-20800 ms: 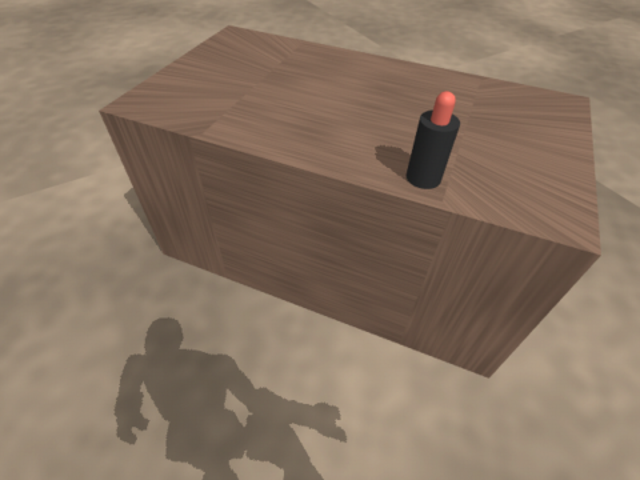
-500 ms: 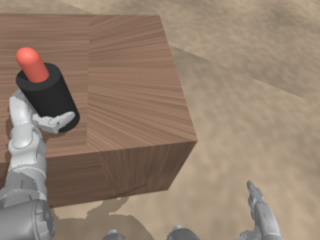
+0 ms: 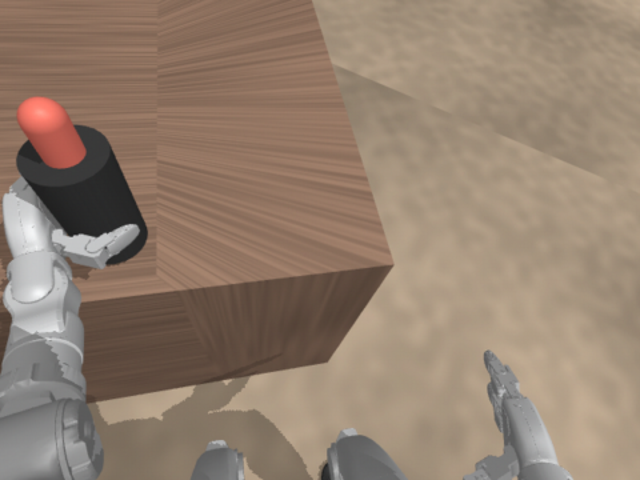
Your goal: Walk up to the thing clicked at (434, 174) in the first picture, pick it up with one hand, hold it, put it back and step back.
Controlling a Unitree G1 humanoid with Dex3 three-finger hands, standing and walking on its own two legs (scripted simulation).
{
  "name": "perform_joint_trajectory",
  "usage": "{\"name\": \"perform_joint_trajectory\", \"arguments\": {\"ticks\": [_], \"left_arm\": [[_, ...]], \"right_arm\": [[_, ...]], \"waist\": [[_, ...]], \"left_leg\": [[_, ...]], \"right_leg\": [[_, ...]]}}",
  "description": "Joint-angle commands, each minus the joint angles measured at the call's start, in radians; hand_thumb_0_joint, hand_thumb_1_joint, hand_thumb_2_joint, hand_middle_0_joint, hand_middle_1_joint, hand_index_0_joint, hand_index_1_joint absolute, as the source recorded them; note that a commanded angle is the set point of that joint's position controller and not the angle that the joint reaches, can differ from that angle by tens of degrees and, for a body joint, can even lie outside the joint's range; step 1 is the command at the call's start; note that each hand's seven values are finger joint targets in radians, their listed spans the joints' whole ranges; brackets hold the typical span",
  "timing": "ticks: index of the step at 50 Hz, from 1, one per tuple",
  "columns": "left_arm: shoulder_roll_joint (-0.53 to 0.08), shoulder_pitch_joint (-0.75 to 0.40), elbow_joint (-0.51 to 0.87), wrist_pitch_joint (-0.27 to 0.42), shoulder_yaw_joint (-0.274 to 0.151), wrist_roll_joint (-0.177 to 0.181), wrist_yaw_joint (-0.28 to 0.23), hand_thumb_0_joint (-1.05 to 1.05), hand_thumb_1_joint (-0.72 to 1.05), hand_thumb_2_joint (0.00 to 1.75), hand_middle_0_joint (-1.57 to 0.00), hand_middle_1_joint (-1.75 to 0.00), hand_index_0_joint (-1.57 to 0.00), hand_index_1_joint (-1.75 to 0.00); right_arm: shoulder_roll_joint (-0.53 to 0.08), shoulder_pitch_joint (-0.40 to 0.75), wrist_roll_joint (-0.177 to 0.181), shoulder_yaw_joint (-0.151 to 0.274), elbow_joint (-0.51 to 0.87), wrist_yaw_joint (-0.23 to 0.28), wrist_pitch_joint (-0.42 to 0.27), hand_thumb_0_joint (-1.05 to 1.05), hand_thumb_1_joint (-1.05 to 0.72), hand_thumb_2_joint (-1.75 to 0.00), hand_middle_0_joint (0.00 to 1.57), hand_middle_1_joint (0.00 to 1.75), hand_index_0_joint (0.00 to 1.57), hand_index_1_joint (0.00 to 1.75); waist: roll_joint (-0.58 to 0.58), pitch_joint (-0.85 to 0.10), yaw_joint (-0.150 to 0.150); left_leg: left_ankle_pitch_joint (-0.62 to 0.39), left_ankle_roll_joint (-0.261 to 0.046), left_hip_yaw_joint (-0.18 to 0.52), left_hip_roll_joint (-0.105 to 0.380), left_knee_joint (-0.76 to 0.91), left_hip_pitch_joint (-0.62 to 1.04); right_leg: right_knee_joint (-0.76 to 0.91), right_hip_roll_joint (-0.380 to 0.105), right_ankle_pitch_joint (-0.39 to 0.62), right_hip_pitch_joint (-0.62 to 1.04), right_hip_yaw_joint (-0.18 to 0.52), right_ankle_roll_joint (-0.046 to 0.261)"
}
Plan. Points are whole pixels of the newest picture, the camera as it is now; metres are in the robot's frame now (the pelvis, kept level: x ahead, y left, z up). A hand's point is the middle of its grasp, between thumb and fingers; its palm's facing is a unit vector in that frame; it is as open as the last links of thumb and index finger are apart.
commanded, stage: lower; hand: left
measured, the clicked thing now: (82, 184) +0.46 +0.22 +0.07
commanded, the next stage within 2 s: loosen in 0.16 s
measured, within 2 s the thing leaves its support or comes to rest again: rests again in 0.04 s
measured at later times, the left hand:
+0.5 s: hand (92, 219) +0.46 +0.23 +0.01, palm faces +0.26 -0.97 -0.01, open 11.5 cm
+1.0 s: hand (79, 209) +0.46 +0.24 +0.03, palm faces +0.29 -0.96 +0.01, open 16.9 cm
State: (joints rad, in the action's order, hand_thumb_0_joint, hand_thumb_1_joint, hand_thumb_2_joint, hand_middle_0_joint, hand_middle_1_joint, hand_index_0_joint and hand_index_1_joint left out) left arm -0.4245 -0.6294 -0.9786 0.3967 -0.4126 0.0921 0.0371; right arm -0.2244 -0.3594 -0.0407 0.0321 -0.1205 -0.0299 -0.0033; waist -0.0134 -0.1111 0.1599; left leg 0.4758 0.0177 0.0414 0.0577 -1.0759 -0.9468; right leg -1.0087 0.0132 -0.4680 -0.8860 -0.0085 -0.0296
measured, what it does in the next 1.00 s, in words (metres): stands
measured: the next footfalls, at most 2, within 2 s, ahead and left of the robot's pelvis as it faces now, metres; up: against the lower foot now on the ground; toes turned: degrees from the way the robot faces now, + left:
none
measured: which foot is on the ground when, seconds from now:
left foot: down 0.00-1.00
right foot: down 0.00-1.00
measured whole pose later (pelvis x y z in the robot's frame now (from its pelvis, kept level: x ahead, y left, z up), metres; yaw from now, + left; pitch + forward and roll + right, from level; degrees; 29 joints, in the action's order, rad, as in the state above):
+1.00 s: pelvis -0.01 +0.00 -0.01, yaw +0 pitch +21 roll -3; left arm -0.44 -0.64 -0.95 0.41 -0.47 0.10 0.04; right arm -0.25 -0.41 -0.03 0.03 0.02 -0.03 0.04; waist -0.02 -0.13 0.17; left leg 0.50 0.02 0.04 0.05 -1.14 -1.01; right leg -1.08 0.01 -0.49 -0.95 0.00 -0.03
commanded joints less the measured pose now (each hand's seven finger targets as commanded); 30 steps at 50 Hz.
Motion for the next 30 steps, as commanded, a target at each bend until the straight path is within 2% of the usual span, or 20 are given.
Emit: {"name": "perform_joint_trajectory", "arguments": {"ticks": [1, 3, 5, 6, 7, 8, 9, 11, 13, 14, 15, 17, 18, 21, 23, 24, 26, 27, 28, 30], "left_arm": [[-0.284, -0.465, 0.304, 0.125, -0.052, 0.025, 0.002, 0.00, 0.00, 1.25, -1.22, -1.37, -1.23, -1.39], [-0.289, -0.467, 0.311, 0.132, -0.059, 0.026, 0.001, 0.00, 0.05, 1.25, -1.22, -1.37, -1.24, -1.38], [-0.289, -0.496, 0.333, 0.144, -0.055, 0.027, 0.002, 0.00, 0.03, 1.25, -1.21, -1.37, -1.22, -1.38], [-0.303, -0.464, 0.303, 0.142, -0.070, 0.028, 0.001, 0.00, 0.03, 1.25, -1.22, -1.37, -1.23, -1.38], [-0.283, -0.479, 0.306, 0.145, -0.053, 0.028, 0.001, 0.00, 0.01, 1.24, -1.21, -1.37, -1.22, -1.38], [-0.286, -0.475, 0.295, 0.149, -0.055, 0.028, 0.000, 0.00, 0.02, 1.24, -1.21, -1.37, -1.23, -1.38], [-0.316, -0.479, 0.302, 0.152, -0.075, 0.025, -0.002, 0.00, 0.04, 1.24, -1.22, -1.37, -1.23, -1.38], [-0.255, -0.441, 0.230, 0.141, -0.038, 0.019, 0.004, 0.00, 0.03, 1.24, -1.21, -1.37, -1.23, -1.38], [-0.293, -0.475, 0.285, 0.149, -0.058, 0.017, 0.001, 0.00, 0.06, 1.25, -1.22, -1.36, -1.23, -1.38], [-0.235, -0.415, 0.199, 0.139, -0.031, 0.015, 0.008, 0.00, 0.05, 1.18, -1.28, -1.35, -1.30, -1.36], [-0.281, -0.459, 0.273, 0.146, -0.051, 0.012, 0.008, 0.00, -0.03, 1.10, -1.21, -1.27, -1.24, -1.28], [-0.274, -0.460, 0.260, 0.143, -0.051, 0.026, 0.020, 0.00, -0.15, 0.94, -1.14, -1.15, -1.17, -1.13], [-0.274, -0.461, 0.259, 0.138, -0.046, 0.025, 0.024, 0.00, -0.18, 0.86, -1.11, -1.11, -1.14, -1.09], [-0.274, -0.467, 0.254, 0.136, -0.047, 0.027, 0.025, 0.00, -0.34, 0.65, -1.00, -0.96, -1.03, -0.94], [-0.275, -0.476, 0.264, 0.136, -0.050, 0.027, 0.021, 0.00, -0.43, 0.63, -0.88, -0.84, -0.91, -0.83], [-0.276, -0.474, 0.282, 0.136, -0.045, 0.024, 0.021, 0.00, -0.46, 0.55, -0.86, -0.80, -0.90, -0.78], [-0.262, -0.445, 0.241, 0.129, -0.047, 0.030, 0.024, 0.00, -0.50, 0.46, -0.70, -0.67, -0.74, -0.66], [-0.265, -0.458, 0.266, 0.129, -0.042, 0.028, 0.023, 0.00, -0.51, 0.41, -0.65, -0.61, -0.67, -0.60], [-0.283, -0.454, 0.257, 0.126, -0.051, 0.027, 0.023, 0.00, -0.55, 0.37, -0.61, -0.56, -0.63, -0.56], [-0.254, -0.400, 0.186, 0.116, -0.046, 0.023, 0.024, 0.00, -0.60, 0.28, -0.51, -0.46, -0.53, -0.45]], "right_arm": [[-0.151, -0.022, -0.002, 0.086, 0.191, 0.012, -0.038, 0.00, 0.52, -0.06, 0.05, 0.05, 0.05, 0.05], [-0.164, -0.026, -0.001, 0.101, 0.215, 0.017, -0.034, 0.00, 0.52, -0.06, 0.05, 0.05, 0.05, 0.05], [-0.153, -0.028, -0.001, 0.084, 0.235, 0.016, -0.034, 0.00, 0.52, -0.06, 0.05, 0.05, 0.05, 0.05], [-0.180, -0.021, 0.000, 0.106, 0.259, 0.021, -0.033, 0.00, 0.52, -0.06, 0.05, 0.05, 0.05, 0.05], [-0.156, -0.023, 0.001, 0.078, 0.262, 0.020, -0.035, 0.00, 0.52, -0.06, 0.05, 0.05, 0.05, 0.05], [-0.161, -0.054, -0.001, 0.088, 0.245, 0.021, -0.032, 0.00, 0.52, -0.06, 0.05, 0.05, 0.05, 0.05], [-0.173, -0.056, -0.002, 0.100, 0.226, 0.024, -0.028, 0.00, 0.52, -0.06, 0.05, 0.05, 0.05, 0.05], [-0.163, -0.042, -0.001, 0.082, 0.273, 0.020, -0.031, 0.00, 0.52, -0.06, 0.05, 0.05, 0.05, 0.05], [-0.159, -0.077, -0.004, 0.082, 0.233, 0.019, -0.025, 0.00, 0.52, -0.06, 0.05, 0.05, 0.05, 0.05], [-0.158, -0.078, -0.006, 0.075, 0.260, 0.017, -0.025, 0.00, 0.52, -0.05, 0.05, 0.05, 0.05, 0.05], [-0.151, -0.092, -0.005, 0.070, 0.223, 0.014, -0.024, 0.00, 0.52, -0.05, 0.05, 0.05, 0.05, 0.05], [-0.154, -0.062, -0.003, 0.067, 0.253, 0.016, -0.026, 0.00, 0.51, -0.05, 0.05, 0.05, 0.05, 0.05], [-0.155, -0.090, -0.003, 0.074, 0.247, 0.015, -0.026, 0.00, 0.52, -0.04, 0.05, 0.05, 0.05, 0.05], [-0.176, -0.040, 0.000, 0.091, 0.284, 0.020, -0.030, 0.00, 0.50, -0.05, 0.05, 0.05, 0.05, 0.05], [-0.181, -0.055, -0.003, 0.096, 0.276, 0.020, -0.026, 0.00, 0.51, -0.05, 0.05, 0.05, 0.05, 0.05], [-0.173, -0.065, -0.003, 0.091, 0.282, 0.020, -0.023, 0.00, 0.51, -0.05, 0.05, 0.05, 0.05, 0.05], [-0.191, -0.064, -0.001, 0.104, 0.307, 0.023, -0.023, 0.00, 0.51, -0.05, 0.05, 0.05, 0.05, 0.05], [-0.171, -0.078, 0.000, 0.087, 0.293, 0.022, -0.021, 0.00, 0.52, -0.05, 0.05, 0.05, 0.05, 0.05], [-0.176, -0.074, 0.004, 0.089, 0.303, 0.023, -0.020, 0.00, 0.51, -0.05, 0.05, 0.05, 0.05, 0.05], [-0.170, -0.091, 0.003, 0.088, 0.287, 0.024, -0.017, 0.00, 0.52, -0.05, 0.05, 0.05, 0.05, 0.05]], "waist": [[0.203, -0.534, -0.021], [0.186, -0.563, -0.011], [0.193, -0.570, -0.005], [0.173, -0.574, -0.003], [0.168, -0.558, -0.003], [0.182, -0.559, 0.006], [0.187, -0.553, 0.001], [0.178, -0.528, 0.009], [0.226, -0.526, 0.005], [0.189, -0.507, 0.012], [0.223, -0.507, -0.001], [0.213, -0.529, 0.003], [0.209, -0.526, 0.012], [0.215, -0.524, 0.007], [0.214, -0.524, 0.008], [0.225, -0.547, 0.004], [0.184, -0.544, 0.010], [0.187, -0.543, 0.009], [0.171, -0.537, 0.004], [0.138, -0.473, 0.010]], "left_leg": [[-0.441, -0.019, -0.001, -0.019, 0.087, 0.396], [-0.433, -0.023, 0.000, -0.018, 0.081, 0.401], [-0.417, -0.024, -0.001, -0.020, 0.074, 0.390], [-0.410, -0.029, -0.006, -0.021, 0.069, 0.381], [-0.380, -0.028, -0.006, -0.024, 0.073, 0.368], [-0.394, -0.029, -0.008, -0.025, 0.065, 0.360], [-0.376, -0.030, -0.010, -0.027, 0.063, 0.347], [-0.350, -0.027, -0.009, -0.028, 0.064, 0.342], [-0.353, -0.021, -0.006, -0.026, 0.063, 0.356], [-0.364, -0.020, -0.002, -0.023, 0.064, 0.355], [-0.360, -0.019, -0.004, -0.024, 0.062, 0.342], [-0.372, -0.024, -0.007, -0.024, 0.053, 0.351], [-0.371, -0.025, -0.008, -0.024, 0.051, 0.349], [-0.331, -0.023, -0.009, -0.027, 0.056, 0.340], [-0.329, -0.017, -0.001, -0.021, 0.063, 0.345], [-0.355, -0.015, 0.000, -0.022, 0.062, 0.365], [-0.380, -0.016, 0.005, -0.018, 0.059, 0.367], [-0.376, -0.019, -0.001, -0.022, 0.054, 0.352], [-0.352, -0.025, -0.007, -0.027, 0.054, 0.336], [-0.293, -0.030, -0.017, -0.031, 0.059, 0.282]], "right_leg": [[0.065, 0.011, 0.364, 0.152, -0.029, 0.045], [0.063, 0.011, 0.365, 0.154, -0.027, 0.044], [0.055, 0.011, 0.359, 0.153, -0.025, 0.044], [0.058, 0.009, 0.371, 0.168, -0.021, 0.039], [0.059, 0.010, 0.345, 0.161, -0.022, 0.040], [0.054, 0.008, 0.365, 0.168, -0.019, 0.039], [0.055, 0.007, 0.353, 0.152, -0.016, 0.039], [0.053, 0.009, 0.323, 0.124, -0.019, 0.041], [0.046, 0.009, 0.307, 0.093, -0.023, 0.045], [0.047, 0.011, 0.311, 0.091, -0.030, 0.046], [0.042, 0.009, 0.303, 0.080, -0.027, 0.048], [0.042, 0.008, 0.324, 0.102, -0.024, 0.043], [0.043, 0.008, 0.330, 0.101, -0.022, 0.042], [0.042, 0.008, 0.295, 0.091, -0.019, 0.044], [0.038, 0.010, 0.280, 0.081, -0.027, 0.049], [0.034, 0.010, 0.295, 0.089, -0.029, 0.049], [0.031, 0.013, 0.311, 0.094, -0.035, 0.048], [0.031, 0.012, 0.321, 0.099, -0.029, 0.045], [0.038, 0.010, 0.318, 0.112, -0.023, 0.041], [0.052, 0.009, 0.291, 0.106, -0.014, 0.035]]}}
